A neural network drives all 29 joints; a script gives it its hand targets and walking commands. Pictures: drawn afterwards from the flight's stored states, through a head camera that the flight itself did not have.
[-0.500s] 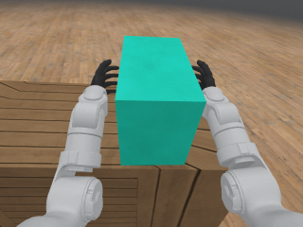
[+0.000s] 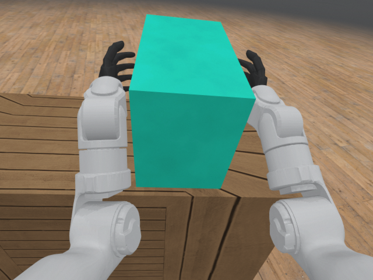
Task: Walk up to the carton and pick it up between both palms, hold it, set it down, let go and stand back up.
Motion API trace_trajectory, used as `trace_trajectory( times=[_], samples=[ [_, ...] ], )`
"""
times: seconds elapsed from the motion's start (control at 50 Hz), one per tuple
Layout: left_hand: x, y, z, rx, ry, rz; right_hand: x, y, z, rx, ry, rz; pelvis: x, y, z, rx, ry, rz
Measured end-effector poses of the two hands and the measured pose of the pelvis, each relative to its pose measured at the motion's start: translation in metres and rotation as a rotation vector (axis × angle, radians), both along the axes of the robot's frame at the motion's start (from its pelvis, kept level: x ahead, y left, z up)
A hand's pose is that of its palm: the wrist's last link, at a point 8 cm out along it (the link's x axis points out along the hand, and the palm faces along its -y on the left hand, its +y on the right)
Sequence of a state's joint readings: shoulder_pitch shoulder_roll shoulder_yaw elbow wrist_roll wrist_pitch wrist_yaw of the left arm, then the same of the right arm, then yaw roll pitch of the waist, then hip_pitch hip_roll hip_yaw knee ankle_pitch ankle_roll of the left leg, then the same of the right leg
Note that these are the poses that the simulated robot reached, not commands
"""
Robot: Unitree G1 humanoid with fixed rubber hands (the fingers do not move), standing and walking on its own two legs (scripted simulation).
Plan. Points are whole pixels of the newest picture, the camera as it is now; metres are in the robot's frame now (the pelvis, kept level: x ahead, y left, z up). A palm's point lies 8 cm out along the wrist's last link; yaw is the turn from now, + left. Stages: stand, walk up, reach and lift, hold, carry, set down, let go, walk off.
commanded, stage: hold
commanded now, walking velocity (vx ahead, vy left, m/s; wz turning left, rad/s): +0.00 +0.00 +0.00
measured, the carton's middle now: (181, 97) +0.43 +0.00 +0.24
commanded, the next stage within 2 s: none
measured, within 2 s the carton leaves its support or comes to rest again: neither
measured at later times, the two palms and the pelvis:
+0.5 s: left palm (107, 90) +0.40 +0.15 +0.27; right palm (237, 88) +0.42 -0.12 +0.27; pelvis +0.01 -0.02 +0.00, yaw +6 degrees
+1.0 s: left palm (104, 121) +0.40 +0.16 +0.20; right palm (223, 120) +0.43 -0.11 +0.18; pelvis +0.05 +0.00 +0.00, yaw +5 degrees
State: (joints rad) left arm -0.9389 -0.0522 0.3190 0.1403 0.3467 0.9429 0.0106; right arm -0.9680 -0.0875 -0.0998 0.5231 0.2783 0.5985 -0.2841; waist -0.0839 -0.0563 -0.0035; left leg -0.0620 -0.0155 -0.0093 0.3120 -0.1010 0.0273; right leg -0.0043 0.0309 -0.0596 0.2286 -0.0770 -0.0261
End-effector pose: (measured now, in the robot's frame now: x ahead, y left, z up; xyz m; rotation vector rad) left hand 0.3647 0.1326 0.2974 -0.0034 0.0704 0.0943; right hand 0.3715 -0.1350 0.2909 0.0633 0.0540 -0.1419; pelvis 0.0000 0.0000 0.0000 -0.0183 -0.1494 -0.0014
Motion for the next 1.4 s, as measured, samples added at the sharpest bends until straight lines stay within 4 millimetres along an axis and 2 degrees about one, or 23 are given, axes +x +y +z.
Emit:
trace_trajectory(
  times=[0.06, 0.16, 0.24, 0.32, 0.44, 0.56, 0.72, 0.84, 0.9, 1.0, 1.04, 1.1, 1.2, 1.26, 1.32, 1.4],
  samples=[
    [-0.003, 0.005, -0.001, 0.013, 0.018, 0.015, 0.001, 0.005, 0.007, 0.014, 0.012, 0.013, -0.005, 0.001, -0.001, 0.001, -0.004, 0.013],
    [-0.005, 0.008, -0.014, 0.029, 0.070, 0.038, 0.009, 0.009, 0.012, 0.029, 0.027, 0.044, -0.010, -0.001, -0.002, 0.000, 0.000, 0.065],
    [-0.002, 0.006, -0.022, 0.038, 0.085, 0.059, 0.018, 0.010, 0.015, 0.037, 0.022, 0.066, -0.011, -0.005, -0.003, 0.000, 0.020, 0.098],
    [0.005, 0.005, -0.021, 0.024, 0.073, 0.071, 0.027, 0.008, 0.013, 0.028, 0.010, 0.075, -0.007, -0.010, -0.002, 0.000, 0.043, 0.103],
    [0.023, 0.009, -0.020, -0.014, 0.066, 0.056, 0.040, 0.011, -0.003, -0.009, 0.019, 0.056, 0.007, -0.016, -0.001, 0.003, 0.067, 0.101],
    [0.036, 0.025, -0.039, -0.021, 0.085, 0.052, 0.056, 0.025, -0.028, -0.011, 0.057, 0.060, 0.023, -0.015, 0.002, 0.004, 0.077, 0.107],
    [0.027, 0.045, -0.053, -0.018, 0.022, 0.073, 0.056, 0.046, -0.037, 0.013, 0.016, 0.091, 0.043, -0.004, 0.005, 0.005, 0.070, 0.112],
    [0.019, 0.047, -0.052, 0.011, -0.030, 0.084, 0.050, 0.048, -0.042, -0.013, -0.032, 0.100, 0.052, 0.004, 0.004, 0.006, 0.068, 0.107],
    [0.024, 0.042, -0.060, 0.035, -0.041, 0.063, 0.052, 0.042, -0.058, -0.056, -0.039, 0.091, 0.054, 0.005, 0.003, 0.008, 0.084, 0.101],
    [0.034, 0.032, -0.101, 0.063, 0.074, 0.019, 0.058, 0.029, -0.107, -0.097, 0.068, 0.094, 0.054, 0.005, 0.002, 0.006, 0.110, 0.089],
    [0.029, 0.029, -0.111, 0.055, 0.095, 0.025, 0.054, 0.027, -0.116, -0.075, 0.080, 0.086, 0.054, 0.004, 0.002, 0.002, 0.121, 0.087],
    [0.017, 0.026, -0.106, 0.028, 0.050, 0.063, 0.040, 0.028, -0.108, -0.013, 0.018, 0.065, 0.054, 0.002, 0.003, -0.007, 0.146, 0.085],
    [-0.004, 0.023, -0.064, 0.010, -0.105, 0.043, 0.018, 0.025, -0.066, 0.012, -0.139, 0.049, 0.052, 0.000, 0.005, -0.006, 0.132, 0.079],
    [-0.006, 0.027, -0.048, 0.049, -0.129, 0.037, 0.015, 0.027, -0.048, -0.043, -0.168, 0.050, 0.046, -0.002, 0.003, 0.013, 0.092, 0.070],
    [0.002, 0.029, -0.060, 0.071, -0.053, 0.018, 0.026, 0.028, -0.055, -0.114, -0.109, 0.074, 0.038, -0.003, 0.002, 0.017, 0.073, 0.072],
    [0.002, 0.027, -0.101, 0.074, 0.093, 0.000, 0.032, 0.025, -0.088, -0.137, 0.018, 0.104, 0.028, -0.005, 0.001, 0.012, 0.079, 0.075]
  ],
)
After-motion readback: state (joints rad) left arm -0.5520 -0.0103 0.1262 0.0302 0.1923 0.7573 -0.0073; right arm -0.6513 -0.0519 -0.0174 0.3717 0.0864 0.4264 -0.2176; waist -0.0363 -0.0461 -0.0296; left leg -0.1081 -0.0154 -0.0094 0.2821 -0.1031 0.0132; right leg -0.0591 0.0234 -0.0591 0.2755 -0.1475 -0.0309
